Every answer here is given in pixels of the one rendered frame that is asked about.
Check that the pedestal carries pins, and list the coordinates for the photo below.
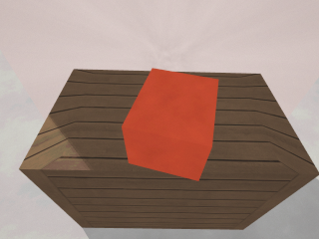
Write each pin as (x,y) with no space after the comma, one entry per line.
(79,157)

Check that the carton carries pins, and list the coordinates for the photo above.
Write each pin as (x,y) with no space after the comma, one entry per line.
(171,123)

